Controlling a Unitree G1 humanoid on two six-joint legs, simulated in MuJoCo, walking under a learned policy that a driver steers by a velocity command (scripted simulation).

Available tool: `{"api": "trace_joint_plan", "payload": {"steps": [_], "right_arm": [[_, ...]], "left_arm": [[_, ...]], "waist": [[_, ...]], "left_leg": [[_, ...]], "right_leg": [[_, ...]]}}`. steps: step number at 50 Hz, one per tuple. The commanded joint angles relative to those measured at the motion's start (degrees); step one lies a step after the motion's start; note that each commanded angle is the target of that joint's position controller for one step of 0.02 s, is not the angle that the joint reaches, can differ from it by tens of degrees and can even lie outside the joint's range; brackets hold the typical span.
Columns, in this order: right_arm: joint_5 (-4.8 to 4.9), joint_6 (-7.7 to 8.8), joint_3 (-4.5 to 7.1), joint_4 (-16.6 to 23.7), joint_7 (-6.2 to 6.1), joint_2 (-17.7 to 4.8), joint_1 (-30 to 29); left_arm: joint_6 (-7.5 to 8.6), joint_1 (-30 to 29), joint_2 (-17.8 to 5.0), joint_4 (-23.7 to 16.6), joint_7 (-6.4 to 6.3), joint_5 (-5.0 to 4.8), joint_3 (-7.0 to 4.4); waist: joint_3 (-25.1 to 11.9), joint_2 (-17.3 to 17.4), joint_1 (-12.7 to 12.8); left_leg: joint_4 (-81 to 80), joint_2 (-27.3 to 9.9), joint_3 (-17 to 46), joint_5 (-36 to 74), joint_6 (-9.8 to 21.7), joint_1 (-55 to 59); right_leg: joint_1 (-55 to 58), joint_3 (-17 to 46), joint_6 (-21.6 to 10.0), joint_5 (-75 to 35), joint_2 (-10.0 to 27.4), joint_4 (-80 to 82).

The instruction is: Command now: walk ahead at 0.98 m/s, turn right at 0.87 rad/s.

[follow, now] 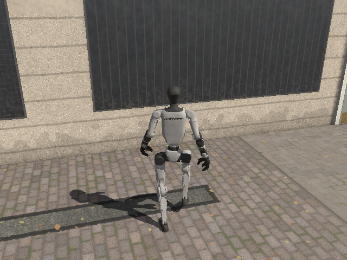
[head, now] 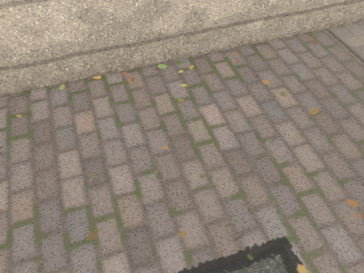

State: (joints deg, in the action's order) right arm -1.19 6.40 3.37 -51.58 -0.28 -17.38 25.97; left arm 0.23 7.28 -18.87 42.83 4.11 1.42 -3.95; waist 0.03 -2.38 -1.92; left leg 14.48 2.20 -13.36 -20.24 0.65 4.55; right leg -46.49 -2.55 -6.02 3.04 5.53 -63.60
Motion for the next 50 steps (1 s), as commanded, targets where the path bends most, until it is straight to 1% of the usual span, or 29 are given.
{"api": "trace_joint_plan", "payload": {"steps": [1,4,6,7,8,9,10,11,12,13,15,16,20,22,25,27,28,29,30,31,32,33,34,37,42,47,48,49,50], "right_arm": [[0.05,1.85,-0.6,3.65,-0.25,-2.04,-6.29],[0.15,1.16,0.13,3.01,-1.42,-6.75,-2.79],[-0.38,-0.77,1.23,4.1,-2.49,-10.9,-4.73],[-0.85,-1.8,1.67,5.27,-2.59,-12.15,-7.72],[-1.14,-2.56,1.84,5.84,-1.82,-11.92,-9.08],[-1.65,-2.07,0.3,7.21,-0.4,-4.78,-10.89],[-0.11,-0.85,-0.77,14.45,-0.4,-3.03,-5.7],[-0.86,0.88,-1.21,15.69,-0.43,-5.44,-11.43],[-0.75,1.64,-1.36,15.58,-0.25,-6.14,-13.0],[-1.37,1.4,-1.5,15.47,-0.25,-5.72,-14.01],[-3.25,-1.32,-2.0,14.69,-0.19,-4.82,-12.14],[-3.45,-2.53,-2.17,15.03,-0.04,-4.22,-12.58],[-1.74,-3.09,-3.64,20.62,1.19,-1.32,-25.56],[-0.49,-2.89,-3.81,21.4,1.42,-1.21,-28.1],[-0.13,-2.56,-3.11,22.03,1.14,-3.55,-28.8],[-0.35,-2.2,-1.47,19.32,0.3,-7.05,-20.42],[-0.68,-1.75,-0.44,16.93,-0.48,-8.83,-11.17],[-1.68,-1.13,0.59,14.48,-1.57,-11.27,-0.25],[-4.35,-0.41,1.57,14.15,-1.77,-16.24,3.32],[-2.84,-1.13,2.4,14.37,-0.79,-16.38,0.24],[-2.12,-1.29,1.3,15.36,-0.34,-10.36,-5.5],[-1.66,-1.26,0.1,14.66,0.16,-5.74,-8.4],[-1.69,-1.14,-0.56,13.09,0.39,-3.84,-7.53],[0.09,0.08,-0.78,8.65,0.71,-3.83,-4.67],[0.41,-0.36,-0.67,7.87,1.25,-5.38,-10.95],[1.56,-1.6,-0.23,5.14,0.81,-6.75,-6.21],[1.32,-1.98,-0.24,4.53,0.67,-6.8,-3.38],[0.93,-2.35,-0.72,5.63,0.42,-4.96,0.99],[2.52,-4.09,-1.9,4.32,0.11,-0.91,7.87]], "left_arm": [[0.48,-5.88,2.24,-6.05,1.55,-0.08,2.15],[0.66,-5.74,0.33,-5.8,1.67,-0.38,2.1],[0.54,5.59,-3.24,-2.89,0.75,-0.49,0.9],[0.48,17.29,-6.04,0.38,-0.08,-0.36,-0.53],[0.63,26.38,-8.57,3.72,-1.52,-0.63,-2.29],[-0.02,21.08,-11.55,3.81,-2.92,-1.91,-3.69],[-0.62,17.28,-18.46,0.8,-2.72,0.6,-4.63],[-0.79,18.01,-15.8,-0.71,-3.4,0.22,-4.7],[-0.35,16.24,-12.32,0.43,-3.99,0.03,-3.96],[0.42,14.23,-10.13,1.12,-4.15,-0.09,-3.28],[2.34,11.26,-7.78,0.64,-4.52,-0.45,-2.11],[3.11,10.93,-7.05,0.55,-4.31,-0.76,-1.71],[4.58,11.63,-8.24,0.17,-3.6,-0.93,-2.37],[4.68,13.66,-8.97,0.53,-3.1,-1.45,-2.94],[4.37,15.33,-9.79,0.81,-3.3,-1.64,-3.46],[4.34,15.52,-11.52,1.32,-3.71,-0.99,-3.67],[4.31,14.28,-12.92,1.6,-3.59,-0.66,-3.84],[4.8,12.43,-9.81,1.06,-3.57,-0.57,-2.99],[5.02,18.75,1.26,-1.46,-4.07,-2.53,-0.41],[4.42,21.32,-2.22,-1.68,-4.64,-1.86,0.02],[3.57,16.0,-4.81,-0.54,-5.02,-0.54,-0.42],[3.21,11.47,-5.01,-0.87,-4.55,-0.01,-0.38],[2.93,7.82,-4.44,-1.73,-3.94,0.17,-0.36],[1.19,7.03,-1.46,-3.29,-2.52,0.8,0.45],[1.11,2.66,1.0,-5.15,-1.02,0.23,2.71],[2.06,4.79,-1.45,-2.41,-1.84,1.72,2.49],[2.82,6.83,-3.09,-1.55,-2.27,2.32,2.12],[3.35,9.91,-6.35,-1.88,-2.81,2.8,1.66],[2.82,10.44,-4.23,-1.98,-3.59,0.54,2.1]], "waist": [[9.75,3.77,3.7],[5.73,5.32,4.9],[-1.56,8.63,11.82],[-6.73,9.13,17.36],[-9.9,5.51,20.14],[-3.92,-7.95,14.41],[-14.31,-12.9,7.28],[-15.05,-0.32,10.31],[-4.95,5.58,7.4],[-0.3,8.65,3.97],[3.41,9.44,-0.46],[4.26,9.06,-1.31],[6.98,4.95,2.07],[4.83,2.28,4.69],[2.47,0.15,5.83],[-3.41,0.06,2.22],[-7.51,1.13,-3.23],[-11.96,1.55,-8.33],[-20.01,19.03,-3.32],[-24.7,22.06,-1.61],[-15.18,11.71,-1.29],[-9.04,5.95,-1.08],[-5.98,4.7,-1.29],[-3.08,8.66,1.21],[-3.42,11.81,3.93],[-3.24,6.28,4.62],[-4.11,2.97,4.83],[-9.28,-6.04,4.28],[-19.57,-11.17,2.73]], "left_leg": [[-10.6,-12.21,-1.6,35.58,1.1,-13.17],[-2.05,-13.35,-4.1,71.17,-0.7,-4.89],[15.02,-15.87,-2.97,86.29,-0.76,-2.19],[29.72,-17.05,-1.37,85.76,0.13,-5.9],[49.87,-14.21,-0.94,65.16,0.94,-14.24],[72.03,-2.5,0.63,1.4,0.1,-32.53],[87.18,0.73,11.75,-9.64,-2.52,-52.83],[83.39,-1.85,18.71,-4.43,-1.67,-57.2],[75.61,-4.78,19.15,-1.12,-1.13,-56.44],[69.32,-6.9,18.9,-0.39,-1.42,-52.27],[62.58,-9.08,18.87,-1.72,-3.25,-44.26],[58.26,-9.99,18.21,-2.8,-4.2,-41.93],[34.58,-9.23,14.4,15.14,-5.43,-34.17],[25.82,-6.85,13.63,24.53,-4.35,-29.88],[17.68,-4.49,14.6,24.57,-2.88,-25.87],[16.41,-1.49,13.55,17.26,-1.36,-17.7],[14.94,-0.92,12.01,14.89,-0.49,-9.28],[16.3,-6.11,15.59,12.42,0.83,3.15],[14.5,-26.99,42.69,17.91,6.87,19.39],[7.99,-30.46,62.49,20.78,12.46,19.81],[7.8,-27.12,51.84,23.61,11.87,11.17],[8.77,-23.72,41.3,34.48,11.1,3.39],[8.83,-20.82,34.1,43.74,9.88,-0.21],[5.95,-17.93,25.75,54.51,8.76,-6.6],[1.72,-11.3,11.74,51.48,5.86,-18.95],[12.21,-11.66,12.3,42.42,3.52,-16.57],[19.46,-9.13,10.68,36.3,2.43,-17.08],[32.34,-5.42,7.55,11.85,0.49,-23.1],[44.16,-0.69,11.63,-17.17,-0.33,-25.11]], "right_leg": [[6.72,-4.17,-1.5,-7.38,-0.67,11.75],[16.88,-10.5,-4.1,-7.19,-7.41,18.96],[29.42,-9.96,-5.97,-0.31,-10.94,19.67],[41.56,-7.02,-7.88,3.45,-11.61,20.68],[54.5,-2.31,-9.73,6.66,-11.33,26.09],[58.61,9.09,-11.52,7.36,-5.39,27.77],[74.33,40.26,-24.49,7.61,7.49,35.11],[71.66,49.58,-23.76,20.7,9.75,46.43],[60.54,46.78,-20.45,23.53,8.87,50.89],[50.74,41.93,-17.9,19.48,6.5,51.45],[36.24,33.26,-16.16,11.35,1.55,51.77],[31.06,30.43,-15.81,10.42,-0.48,52.39],[21.42,23.4,-12.49,3.32,-6.93,54.84],[25.05,23.32,-9.99,-4.41,-7.01,53.58],[34.1,25.6,-7.17,-12.84,-4.99,48.81],[41.38,24.83,-4.88,-29.27,-4.19,37.98],[41.55,22.44,-3.04,-34.51,-5.62,25.6],[34.15,20.28,-1.31,-27.76,-8.01,9.95],[16.98,13.95,1.4,21.6,-15.57,-11.35],[9.09,11.38,1.65,27.28,-15.6,-20.05],[6.81,10.76,1.83,21.84,-10.79,-19.77],[8.01,9.37,2.49,18.54,-9.22,-16.71],[7.63,9.22,2.85,18.86,-8.47,-14.04],[9.85,9.84,4.02,20.75,-8.51,-5.1],[26.09,2.84,4.22,2.01,-9.0,23.11],[37.11,3.51,1.14,-5.89,-8.41,34.92],[40.69,4.81,0.12,-14.41,-6.56,37.37],[49.83,17.16,-3.5,-46.67,7.14,33.59],[55.28,28.06,-13.08,-62.93,17.89,33.41]]}}
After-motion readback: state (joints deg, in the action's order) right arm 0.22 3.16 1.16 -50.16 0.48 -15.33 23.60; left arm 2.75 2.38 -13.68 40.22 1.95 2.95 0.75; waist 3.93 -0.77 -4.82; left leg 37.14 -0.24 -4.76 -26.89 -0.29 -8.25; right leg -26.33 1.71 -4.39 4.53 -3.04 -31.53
